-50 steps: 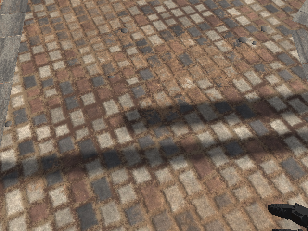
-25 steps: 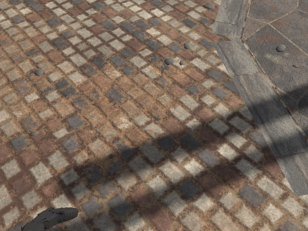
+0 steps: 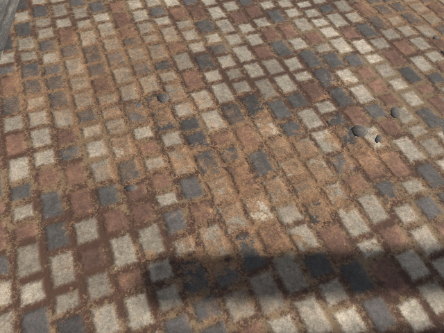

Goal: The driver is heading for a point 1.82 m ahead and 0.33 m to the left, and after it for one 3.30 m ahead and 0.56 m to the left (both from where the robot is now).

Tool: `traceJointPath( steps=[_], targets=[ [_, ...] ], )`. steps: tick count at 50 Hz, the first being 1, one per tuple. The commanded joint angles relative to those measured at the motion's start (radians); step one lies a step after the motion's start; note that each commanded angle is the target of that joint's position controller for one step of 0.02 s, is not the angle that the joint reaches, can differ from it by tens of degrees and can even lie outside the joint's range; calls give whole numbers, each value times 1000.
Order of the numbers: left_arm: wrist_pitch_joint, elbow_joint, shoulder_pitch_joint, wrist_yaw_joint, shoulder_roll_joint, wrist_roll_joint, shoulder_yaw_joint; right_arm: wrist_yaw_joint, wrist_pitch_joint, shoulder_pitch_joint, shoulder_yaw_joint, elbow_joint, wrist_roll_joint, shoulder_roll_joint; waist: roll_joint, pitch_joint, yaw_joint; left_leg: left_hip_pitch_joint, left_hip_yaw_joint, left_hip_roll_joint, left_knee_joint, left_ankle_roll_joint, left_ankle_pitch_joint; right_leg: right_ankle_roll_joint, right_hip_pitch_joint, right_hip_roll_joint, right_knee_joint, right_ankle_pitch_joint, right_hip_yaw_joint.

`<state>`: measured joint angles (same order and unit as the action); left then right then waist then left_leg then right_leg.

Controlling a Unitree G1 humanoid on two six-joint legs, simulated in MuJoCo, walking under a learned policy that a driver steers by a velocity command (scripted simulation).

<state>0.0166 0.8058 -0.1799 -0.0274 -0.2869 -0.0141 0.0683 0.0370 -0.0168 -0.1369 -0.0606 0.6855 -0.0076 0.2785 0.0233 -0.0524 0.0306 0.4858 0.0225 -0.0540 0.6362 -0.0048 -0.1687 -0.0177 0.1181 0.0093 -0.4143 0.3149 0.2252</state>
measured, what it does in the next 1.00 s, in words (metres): steps on the spot, turning left: left foot, then right foot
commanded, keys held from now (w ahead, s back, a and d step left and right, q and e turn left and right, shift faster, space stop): q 0.50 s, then no key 0.40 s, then w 0.10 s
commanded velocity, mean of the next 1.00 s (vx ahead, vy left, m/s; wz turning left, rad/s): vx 0.03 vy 0.00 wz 0.40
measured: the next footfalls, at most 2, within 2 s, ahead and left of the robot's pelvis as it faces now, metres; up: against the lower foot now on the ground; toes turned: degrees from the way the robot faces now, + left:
left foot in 0.02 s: +0.13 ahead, +0.11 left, +0.00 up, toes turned +3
right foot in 0.46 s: +0.14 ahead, -0.12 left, +0.00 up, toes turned +21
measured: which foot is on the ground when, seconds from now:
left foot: up 0.00-0.00, down 0.02-0.46, up 0.48-0.80, down 0.82-1.00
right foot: down 0.00-0.04, up 0.06-0.44, down 0.46-0.94, up 0.96-1.00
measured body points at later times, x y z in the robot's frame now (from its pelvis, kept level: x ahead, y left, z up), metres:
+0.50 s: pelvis +0.05 -0.02 +0.00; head +0.08 -0.03 +0.45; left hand +0.09 +0.29 -0.10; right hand +0.30 -0.25 -0.09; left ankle +0.08 +0.10 -0.72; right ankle +0.10 -0.14 -0.74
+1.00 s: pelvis +0.05 +0.00 +0.00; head +0.04 +0.01 +0.45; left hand +0.03 +0.29 -0.12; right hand +0.29 -0.17 -0.09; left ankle -0.02 +0.10 -0.74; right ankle +0.09 -0.13 -0.73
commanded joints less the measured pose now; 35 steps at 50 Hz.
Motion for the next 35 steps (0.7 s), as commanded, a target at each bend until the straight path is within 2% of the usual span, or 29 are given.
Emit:
traceJointPath(
  steps=[1,2,3,4,5,6,7,8,10,13,16,19,21,22,23,24,25,26,27,28,29,32,35],
  targets=[
    [-4,-44,8,-9,-155,-14,42,-3,9,-112,-56,-58,4,138,-50,134,-73,-201,23,54,-172,-71,140,-75,-27,217,-205,-672,-73],
    [2,-58,-22,-6,-129,18,33,-27,10,-187,-89,-59,8,252,131,206,-86,-412,-198,-89,-192,-148,619,9,147,123,-459,-421,-28],
    [6,-100,-47,3,-71,51,8,-35,11,-180,-98,-82,28,330,309,291,-46,-617,-569,-326,-195,-390,812,86,473,-56,-766,365,-92],
    [5,-83,13,15,-116,36,18,-28,17,-182,-75,-92,22,239,142,373,-104,-602,-560,-309,-228,-393,685,73,492,-32,-857,387,-293],
    [0,-97,49,17,-127,6,22,-27,25,-121,-66,-101,16,214,96,290,-83,-526,-462,-269,-241,-344,587,58,528,-8,-861,317,-302],
    [-6,-86,52,8,-117,8,22,-31,25,-72,-62,-103,1,191,27,230,-58,-457,-406,-214,-258,-286,445,57,537,15,-804,245,-302],
    [-13,-86,63,-4,-130,21,28,-38,18,-30,-56,-110,-10,172,25,186,-43,-384,-377,-185,-280,-254,348,63,523,27,-738,186,-303],
    [-19,-85,55,-7,-127,22,30,-45,12,-6,-54,-117,-2,173,61,174,-20,-306,-352,-152,-297,-242,307,69,459,20,-701,142,-294],
    [-22,-79,30,-9,-104,18,25,-54,5,2,-58,-127,11,180,97,181,-10,-267,-339,-123,-308,-239,289,85,407,-8,-610,105,-285],
    [-21,-81,45,-10,-83,17,16,-68,0,-14,-68,-127,4,196,100,197,-26,-258,-359,-109,-301,-231,202,99,361,-21,-472,62,-300],
    [-18,-87,62,-2,-89,13,17,-71,-10,-6,-71,-133,6,200,128,187,-40,-223,-411,-96,-310,-218,52,97,307,-35,-373,33,-308],
    [-5,-92,57,11,-100,7,22,-67,-18,-3,-70,-138,3,196,151,172,-45,-232,-484,-92,-298,-203,5,78,266,-46,-262,39,-311],
    [6,-79,8,20,-99,6,28,-69,-27,17,-67,-143,-8,191,150,167,-15,-215,-499,-67,-262,-173,11,52,176,-52,-94,-38,-291],
    [9,-68,-28,22,-113,9,35,-72,-31,10,-64,-143,-15,179,132,164,1,-172,-481,-32,-227,-138,-26,30,90,-25,13,-110,-294],
    [6,-69,-60,16,-182,27,52,-72,-32,-20,-51,-145,-11,134,-2,173,-11,-60,-394,42,-73,-80,-200,-34,-15,157,89,-106,-447],
    [-4,-67,-31,13,-263,55,68,-70,-23,-16,-51,-181,-16,122,-310,106,-49,138,-162,211,142,-21,-406,-188,15,347,160,-215,-703],
    [2,-106,21,10,-209,72,55,-68,-11,-36,-76,-163,5,203,-263,103,-39,133,-193,142,381,18,-430,-263,82,413,163,-265,-746],
    [5,-126,82,2,-153,60,38,-64,-13,-62,-90,-134,-2,229,-187,95,-64,109,-201,134,475,28,-367,-232,103,352,139,-284,-644],
    [4,-132,119,-1,-127,41,31,-67,-23,-92,-88,-103,-1,205,-149,80,-78,104,-188,133,523,46,-316,-184,100,278,118,-280,-544],
    [4,-131,120,-3,-114,23,25,-71,-31,-103,-81,-93,5,177,-145,73,-68,129,-188,135,569,62,-271,-168,72,251,106,-295,-501],
    [2,-127,104,-6,-108,18,19,-70,-35,-100,-71,-91,3,146,-142,67,-60,126,-179,139,590,75,-258,-173,67,234,99,-355,-461],
    [-10,-109,37,-9,-112,23,19,-70,-30,-30,-49,-120,-9,103,-172,81,-14,115,-136,121,430,100,-235,-192,-26,212,85,-415,-401],
    [-17,-102,35,-4,-138,19,25,-61,-27,6,-23,-136,2,63,-217,111,4,-41,-80,67,176,100,-273,-193,-27,218,64,-442,-373]
  ],
)
Keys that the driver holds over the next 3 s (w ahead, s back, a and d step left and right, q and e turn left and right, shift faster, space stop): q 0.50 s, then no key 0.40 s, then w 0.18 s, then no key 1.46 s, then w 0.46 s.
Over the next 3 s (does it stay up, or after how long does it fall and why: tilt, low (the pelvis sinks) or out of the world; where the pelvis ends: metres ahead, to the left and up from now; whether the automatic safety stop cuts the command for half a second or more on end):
stays up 0.22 0.12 0.00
